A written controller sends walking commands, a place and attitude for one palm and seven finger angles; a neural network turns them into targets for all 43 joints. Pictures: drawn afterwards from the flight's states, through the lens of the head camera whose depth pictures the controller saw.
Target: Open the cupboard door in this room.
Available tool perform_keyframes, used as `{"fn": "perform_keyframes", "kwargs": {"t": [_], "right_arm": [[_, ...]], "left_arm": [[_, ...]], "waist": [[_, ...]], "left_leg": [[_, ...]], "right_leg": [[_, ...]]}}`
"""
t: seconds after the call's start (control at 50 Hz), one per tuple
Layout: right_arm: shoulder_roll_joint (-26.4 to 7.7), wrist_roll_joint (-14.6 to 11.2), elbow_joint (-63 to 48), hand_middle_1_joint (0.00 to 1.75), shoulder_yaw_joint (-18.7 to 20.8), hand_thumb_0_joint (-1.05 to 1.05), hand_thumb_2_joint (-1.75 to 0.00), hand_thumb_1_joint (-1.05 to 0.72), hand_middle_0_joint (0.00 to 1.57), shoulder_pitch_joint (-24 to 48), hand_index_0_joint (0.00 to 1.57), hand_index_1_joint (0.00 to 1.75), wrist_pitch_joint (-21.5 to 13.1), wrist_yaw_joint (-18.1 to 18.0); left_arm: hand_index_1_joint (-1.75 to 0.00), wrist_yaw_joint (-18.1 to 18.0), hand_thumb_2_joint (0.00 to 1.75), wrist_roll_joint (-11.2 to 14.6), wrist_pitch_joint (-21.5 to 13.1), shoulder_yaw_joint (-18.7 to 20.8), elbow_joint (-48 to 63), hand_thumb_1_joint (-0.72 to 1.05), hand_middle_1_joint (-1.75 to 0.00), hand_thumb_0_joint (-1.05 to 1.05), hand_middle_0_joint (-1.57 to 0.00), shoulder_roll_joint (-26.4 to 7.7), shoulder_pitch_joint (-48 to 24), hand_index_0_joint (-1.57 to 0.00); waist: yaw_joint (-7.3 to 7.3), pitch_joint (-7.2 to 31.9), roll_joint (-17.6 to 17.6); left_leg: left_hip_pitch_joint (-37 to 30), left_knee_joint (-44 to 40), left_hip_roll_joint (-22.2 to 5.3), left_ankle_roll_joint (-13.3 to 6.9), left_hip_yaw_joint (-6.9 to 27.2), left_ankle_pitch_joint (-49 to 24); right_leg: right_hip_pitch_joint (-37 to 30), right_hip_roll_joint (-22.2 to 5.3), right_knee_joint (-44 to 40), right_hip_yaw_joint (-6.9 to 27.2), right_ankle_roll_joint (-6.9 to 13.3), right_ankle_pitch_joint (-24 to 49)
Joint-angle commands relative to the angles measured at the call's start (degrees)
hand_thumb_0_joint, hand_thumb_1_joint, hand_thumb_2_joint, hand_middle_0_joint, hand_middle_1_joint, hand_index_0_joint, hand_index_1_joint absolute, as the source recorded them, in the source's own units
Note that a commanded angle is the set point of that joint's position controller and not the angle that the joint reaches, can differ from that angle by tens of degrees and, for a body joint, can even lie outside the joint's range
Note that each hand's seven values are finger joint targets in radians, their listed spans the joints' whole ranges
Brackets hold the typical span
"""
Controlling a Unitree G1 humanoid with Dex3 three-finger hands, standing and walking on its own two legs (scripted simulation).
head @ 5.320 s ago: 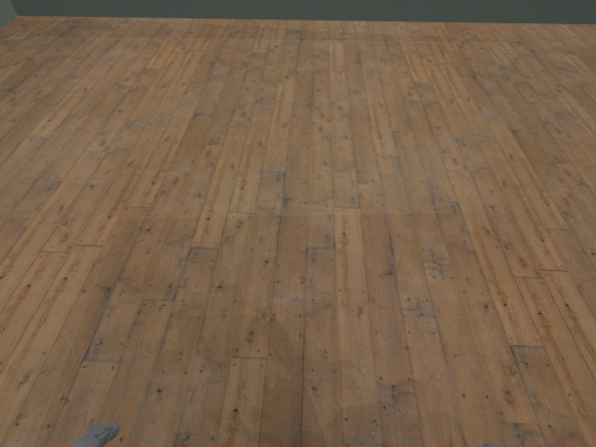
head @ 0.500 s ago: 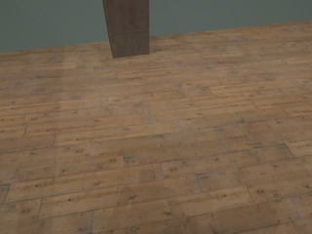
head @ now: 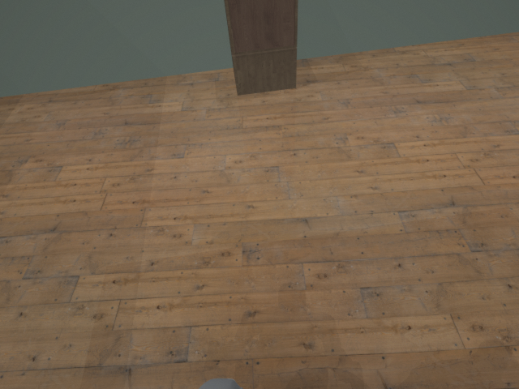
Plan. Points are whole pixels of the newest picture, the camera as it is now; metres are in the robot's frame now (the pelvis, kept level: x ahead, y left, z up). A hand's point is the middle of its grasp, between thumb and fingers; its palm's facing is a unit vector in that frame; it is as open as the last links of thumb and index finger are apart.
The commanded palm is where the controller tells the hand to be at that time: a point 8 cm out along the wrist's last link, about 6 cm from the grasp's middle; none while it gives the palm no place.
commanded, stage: stand and wait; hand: left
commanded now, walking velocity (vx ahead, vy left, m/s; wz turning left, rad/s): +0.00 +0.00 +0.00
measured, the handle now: out of the picture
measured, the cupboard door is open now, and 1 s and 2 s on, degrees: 0 0 0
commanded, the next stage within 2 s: turn or walk to find it in 0.30 s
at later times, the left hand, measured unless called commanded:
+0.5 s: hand out of the picture -0.03 +0.23 -0.18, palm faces +0.16 -0.96 -0.21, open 7.4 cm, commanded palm none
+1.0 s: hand out of the picture -0.07 +0.20 -0.16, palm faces +0.32 -0.92 -0.24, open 7.4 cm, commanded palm none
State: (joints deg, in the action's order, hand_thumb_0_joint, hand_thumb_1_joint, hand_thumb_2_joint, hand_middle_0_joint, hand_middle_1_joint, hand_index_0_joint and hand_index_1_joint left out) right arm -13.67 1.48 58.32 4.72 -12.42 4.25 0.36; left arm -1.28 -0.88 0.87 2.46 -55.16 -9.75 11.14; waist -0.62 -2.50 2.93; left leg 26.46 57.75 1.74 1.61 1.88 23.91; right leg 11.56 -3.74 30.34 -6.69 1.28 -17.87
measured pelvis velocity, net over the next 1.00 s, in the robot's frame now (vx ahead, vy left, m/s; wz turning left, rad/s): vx -0.07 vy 0.00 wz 0.30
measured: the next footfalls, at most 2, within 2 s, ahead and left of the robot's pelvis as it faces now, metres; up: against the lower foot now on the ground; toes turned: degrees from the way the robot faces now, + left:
left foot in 0.28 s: +0.00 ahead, +0.15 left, +0.00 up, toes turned +7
right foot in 0.66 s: +0.01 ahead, -0.09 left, +0.00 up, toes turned +4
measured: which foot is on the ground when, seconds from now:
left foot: up 0.00-0.26, down 0.28-0.66, up 0.68-1.00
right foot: down 0.00-0.30, up 0.32-0.64, down 0.66-1.00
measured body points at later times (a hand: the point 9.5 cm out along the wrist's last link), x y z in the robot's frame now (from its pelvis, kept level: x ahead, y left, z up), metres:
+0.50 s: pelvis -0.02 +0.04 +0.00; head -0.01 +0.05 +0.45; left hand -0.04 +0.28 -0.16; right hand +0.08 -0.19 -0.14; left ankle -0.04 +0.15 -0.74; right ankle -0.05 -0.10 -0.70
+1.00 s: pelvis -0.07 +0.00 +0.00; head -0.04 -0.01 +0.45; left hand -0.09 +0.24 -0.14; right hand +0.05 -0.24 -0.16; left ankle -0.13 +0.14 -0.68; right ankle -0.03 -0.09 -0.74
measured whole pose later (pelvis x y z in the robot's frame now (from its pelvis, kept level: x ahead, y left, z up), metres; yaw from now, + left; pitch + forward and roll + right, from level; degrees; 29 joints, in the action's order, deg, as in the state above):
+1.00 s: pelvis -0.07 +0.00 +0.00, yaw +17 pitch -1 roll +2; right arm -13.9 1.2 59.1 4.1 -12.1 4.6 0.7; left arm -1.0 -1.4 0.5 1.8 -55.8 -9.7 13.0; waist 0.4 -4.0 0.5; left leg 22.0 54.1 -2.8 3.7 -1.1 24.5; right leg 12.2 -6.3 29.4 -12.3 1.3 -15.5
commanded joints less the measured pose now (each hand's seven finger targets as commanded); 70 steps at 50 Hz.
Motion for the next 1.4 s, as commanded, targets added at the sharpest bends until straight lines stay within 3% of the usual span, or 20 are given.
{"fn": "perform_keyframes", "kwargs": {"t": [0.0,0.16,0.22,0.24,0.28,0.32,0.54,0.6,0.62,0.64,0.66,0.76,0.96,1.04,1.06,1.1,1.12,1.2,1.3,1.38], "right_arm": [[-3.35,-0.18,-3.05,0.3,0.89,0.0,-0.9,-0.9,0.2,-0.98,0.2,0.3,-0.82,0.54],[-1.21,-0.94,-4.01,0.3,-1.09,0.0,-0.9,-0.9,0.2,4.62,0.2,0.3,-2.21,-0.23],[-1.32,-1.01,-1.38,0.3,-1.65,0.0,-0.9,-0.9,0.2,-1.16,0.2,0.3,-3.38,-0.75],[-3.27,-0.93,-0.57,0.3,-1.47,0.0,-0.9,-0.9,0.2,-2.96,0.2,0.3,-4.22,-0.88],[-8.67,-0.52,-0.75,0.3,-0.71,0.0,-0.9,-0.9,0.2,-2.79,0.2,0.3,-4.52,-1.44],[-6.96,-0.21,-0.27,0.3,-1.37,0.0,-0.9,-0.9,0.2,-0.63,0.2,0.3,-4.4,-2.24],[-8.19,-0.14,-1.83,0.3,0.13,0.0,-0.9,-0.9,0.2,0.0,0.2,0.3,-3.46,-1.96],[-7.85,-0.56,-2.96,0.3,0.36,0.0,-0.9,-0.9,0.2,2.31,0.2,0.3,-3.21,-1.51],[-6.12,-0.96,-3.53,0.3,0.28,0.0,-0.9,-0.9,0.2,2.41,0.2,0.3,-3.25,-1.16],[-2.46,-1.26,-4.79,0.3,-0.38,0.0,-0.9,-0.9,0.2,2.37,0.2,0.3,-3.19,-0.8],[-3.22,-0.89,-6.51,0.3,-0.04,0.0,-0.9,-0.9,0.2,4.74,0.2,0.3,-2.51,-0.75],[-3.74,-0.2,-2.63,0.3,1.01,0.0,-0.9,-0.9,0.2,-0.27,0.2,0.3,-0.57,0.53],[-1.94,-0.88,-4.45,0.3,-0.64,0.0,-0.9,-0.9,0.2,4.57,0.2,0.3,-1.57,0.25],[-1.12,-1.02,-2.38,0.3,-1.45,0.0,-0.9,-0.9,0.2,-0.72,0.2,0.3,-2.81,-0.41],[-2.07,-1.07,-1.37,0.3,-1.42,0.0,-0.9,-0.9,0.2,-3.29,0.2,0.3,-3.38,-0.41],[-9.29,-0.43,-1.66,0.3,-0.34,0.0,-0.9,-0.9,0.2,-4.29,0.2,0.3,-4.3,-1.07],[-9.44,-0.17,-1.44,0.3,-0.57,0.0,-0.9,-0.9,0.2,-2.71,0.2,0.3,-3.74,-1.33],[-4.89,-0.38,-1.17,0.3,-2.18,0.0,-0.9,-0.9,0.2,2.35,0.2,0.3,-4.5,-2.65],[-5.08,-0.53,0.85,0.3,-1.56,0.0,-0.9,-0.9,0.2,-0.91,0.2,0.3,-4.86,-2.79],[-4.18,-1.06,1.86,0.3,-1.64,0.0,-0.9,-0.9,0.2,-0.34,0.2,0.3,-4.84,-2.6]], "left_arm": [[-0.3,-0.87,0.9,-0.49,-1.58,1.71,3.94,0.9,-0.3,0.0,-0.2,-9.76,-0.99,-0.2],[-0.3,-0.8,0.9,-1.11,-1.59,1.91,-0.13,0.9,-0.3,0.0,-0.2,-11.99,7.03,-0.2],[-0.3,-0.89,0.9,-0.24,-1.33,1.64,-1.35,0.9,-0.3,0.0,-0.2,-11.67,4.92,-0.2],[-0.3,-0.82,0.9,0.3,-1.12,1.24,-1.37,0.9,-0.3,0.0,-0.2,-9.74,5.28,-0.2],[-0.3,-0.74,0.9,0.56,-0.51,-0.24,-0.99,0.9,-0.3,0.0,-0.2,-4.89,5.92,-0.2],[-0.3,-0.8,0.9,0.08,0.59,-0.02,-1.96,0.9,-0.3,0.0,-0.2,-5.55,2.63,-0.2],[-0.3,-0.23,0.9,0.4,0.34,0.62,-1.44,0.9,-0.3,0.0,-0.2,-5.01,2.2,-0.2],[-0.3,-0.41,0.9,0.37,-0.45,1.04,-1.98,0.9,-0.3,0.0,-0.2,-5.98,6.41,-0.2],[-0.3,-0.67,0.9,0.0,-0.92,1.4,-1.93,0.9,-0.3,0.0,-0.2,-8.14,7.61,-0.2],[-0.3,-1.07,0.9,-0.73,-1.27,2.49,-1.73,0.9,-0.3,0.0,-0.2,-13.04,8.02,-0.2],[-0.3,-0.98,0.9,-0.65,-1.17,2.92,-0.55,0.9,-0.3,0.0,-0.2,-15.72,8.22,-0.2],[-0.3,-0.86,0.9,-0.32,-1.19,1.74,3.16,0.9,-0.3,0.0,-0.2,-9.97,-1.78,-0.2],[-0.3,-0.8,0.9,-1.11,-1.38,2.31,0.93,0.9,-0.3,0.0,-0.2,-12.7,5.51,-0.2],[-0.3,-0.7,0.9,-0.65,-1.03,2.1,-0.54,0.9,-0.3,0.0,-0.2,-12.67,4.39,-0.2],[-0.3,-0.66,0.9,-0.12,-0.79,1.83,-0.82,0.9,-0.3,0.0,-0.2,-11.62,3.56,-0.2],[-0.3,-0.5,0.9,0.6,0.0,0.13,0.81,0.9,-0.3,0.0,-0.2,-5.39,4.41,-0.2],[-0.3,-0.7,0.9,0.23,0.5,0.14,0.26,0.9,-0.3,0.0,-0.2,-5.95,2.44,-0.2],[-0.3,0.06,0.9,-0.1,1.01,-0.03,-3.81,0.9,-0.3,0.0,-0.2,-5.22,4.01,-0.2],[-0.3,-0.06,0.9,0.0,0.35,-1.21,-5.1,0.9,-0.3,0.0,-0.2,-3.31,3.96,-0.2],[-0.3,-0.49,0.9,0.01,-0.42,-1.51,-7.64,0.9,-0.3,0.0,-0.2,-3.63,8.5,-0.2]], "waist": [[-0.59,-2.09,-11.83],[3.62,1.82,-13.61],[0.63,5.07,-11.79],[0.07,6.98,-5.43],[0.25,6.14,11.98],[-0.22,1.45,13.47],[-0.28,3.66,5.04],[2.35,5.06,4.17],[2.79,5.78,-0.38],[3.11,4.94,-14.54],[4.55,2.97,-18.49],[-0.69,-3.39,-10.66],[3.7,1.06,-12.79],[1.24,4.75,-12.67],[-0.12,5.79,-8.72],[-0.35,4.5,14.77],[-0.75,2.69,11.2],[1.43,-1.3,8.82],[0.12,2.07,3.43],[1.94,3.06,2.14]], "left_leg": [[4.57,9.97,-2.88,1.41,0.0,-3.62],[-4.37,-15.58,-3.12,1.46,-4.66,2.22],[-16.47,-33.08,-2.81,0.92,-5.88,-11.84],[-22.78,-37.98,-5.81,-0.01,-2.96,-20.05],[-24.84,-38.54,-21.2,-8.3,11.68,-41.86],[-17.68,-41.59,-19.35,-10.09,9.74,-38.36],[-20.42,-36.9,-15.03,-10.83,10.67,-39.87],[-13.87,-32.94,-11.7,-7.55,9.67,-31.64],[-8.49,-29.17,-8.63,-4.78,7.25,-23.77],[1.37,-19.76,-1.71,-1.21,-0.1,-7.75],[3.42,-8.3,0.16,-0.15,-0.91,8.24],[3.48,11.28,-3.21,0.56,0.5,-2.42],[-2.05,-9.83,-4.15,1.79,-4.39,2.77],[-13.26,-26.68,-2.9,0.91,-6.78,-6.21],[-19.43,-34.3,-3.93,0.47,-5.63,-13.56],[-23.38,-41.69,-21.29,-6.59,14.63,-30.68],[-16.82,-42.83,-23.14,-10.15,13.2,-28.25],[-15.31,-42.66,-16.24,-9.32,5.15,-30.34],[-23.34,-39.48,-15.72,-10.12,3.36,-40.43],[-20.27,-36.01,-12.85,-7.08,1.99,-33.08]], "right_leg": [[1.22,-13.0,-13.94,7.77,4.25,12.76],[-6.18,-14.48,-8.86,8.81,7.47,29.42],[-3.81,-11.41,-3.42,6.08,3.61,28.07],[-0.67,-8.55,0.99,3.97,0.9,22.78],[9.22,-1.95,10.0,1.07,-3.6,-10.04],[8.65,-2.14,18.58,3.93,-3.87,-13.33],[7.7,0.59,9.68,3.14,-4.68,-7.28],[-2.49,0.5,-5.0,2.53,-4.53,4.94],[-8.37,-3.42,-9.93,5.97,-3.67,9.26],[-12.9,-15.11,-12.78,17.83,0.33,13.54],[-7.15,-23.65,-14.91,23.28,6.65,18.25],[4.45,-14.49,-15.8,9.52,4.49,6.08],[-4.4,-16.73,-11.28,7.12,7.41,19.91],[-2.7,-14.2,-5.87,4.95,4.67,22.17],[0.35,-12.27,-2.12,3.16,2.16,18.1],[13.39,-2.52,10.99,-1.43,-4.14,-9.88],[10.15,-2.07,17.29,2.38,-3.44,-14.86],[10.75,-1.86,22.06,5.78,-3.46,-7.37],[8.02,-1.35,10.18,4.14,-4.45,-6.99],[-1.27,-1.02,-6.42,3.21,-4.3,6.1]]}}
